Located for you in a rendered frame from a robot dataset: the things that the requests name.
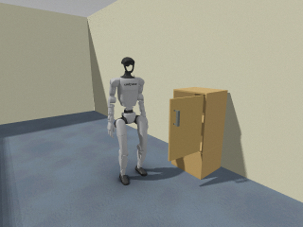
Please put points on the robot left forearm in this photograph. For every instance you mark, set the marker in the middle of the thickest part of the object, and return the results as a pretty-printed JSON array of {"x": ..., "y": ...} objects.
[{"x": 141, "y": 107}]

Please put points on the right robot hand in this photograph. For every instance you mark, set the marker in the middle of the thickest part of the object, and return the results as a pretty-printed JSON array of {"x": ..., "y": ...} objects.
[{"x": 111, "y": 129}]

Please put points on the robot left shin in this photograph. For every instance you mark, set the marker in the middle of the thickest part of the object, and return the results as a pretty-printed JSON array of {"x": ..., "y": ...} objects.
[{"x": 141, "y": 155}]

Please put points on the robot left upper arm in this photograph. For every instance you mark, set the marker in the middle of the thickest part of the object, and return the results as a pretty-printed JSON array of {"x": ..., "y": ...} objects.
[{"x": 140, "y": 88}]

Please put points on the robot right shin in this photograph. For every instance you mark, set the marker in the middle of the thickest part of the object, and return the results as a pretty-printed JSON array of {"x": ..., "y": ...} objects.
[{"x": 123, "y": 161}]

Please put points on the robot right forearm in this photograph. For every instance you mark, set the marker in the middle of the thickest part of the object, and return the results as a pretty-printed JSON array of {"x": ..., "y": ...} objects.
[{"x": 111, "y": 110}]

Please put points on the handle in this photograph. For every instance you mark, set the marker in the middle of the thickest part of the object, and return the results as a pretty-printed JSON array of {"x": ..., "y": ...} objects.
[{"x": 177, "y": 119}]

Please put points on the robot right upper arm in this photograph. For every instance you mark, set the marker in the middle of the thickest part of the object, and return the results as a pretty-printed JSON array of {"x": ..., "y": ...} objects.
[{"x": 112, "y": 89}]

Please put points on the robot shin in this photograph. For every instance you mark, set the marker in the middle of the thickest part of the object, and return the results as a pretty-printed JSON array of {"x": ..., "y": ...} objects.
[
  {"x": 123, "y": 161},
  {"x": 141, "y": 155}
]

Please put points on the cupboard door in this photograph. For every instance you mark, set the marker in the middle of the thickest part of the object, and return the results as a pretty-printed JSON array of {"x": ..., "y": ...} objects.
[{"x": 185, "y": 139}]

